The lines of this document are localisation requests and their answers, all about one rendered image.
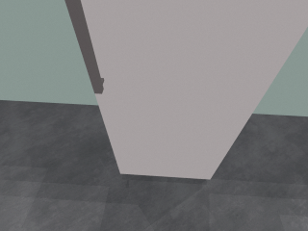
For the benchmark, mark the fridge door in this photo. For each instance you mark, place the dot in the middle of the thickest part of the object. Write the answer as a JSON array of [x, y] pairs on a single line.
[[183, 77]]

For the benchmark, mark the handle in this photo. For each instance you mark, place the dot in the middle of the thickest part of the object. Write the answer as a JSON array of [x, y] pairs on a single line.
[[80, 26]]

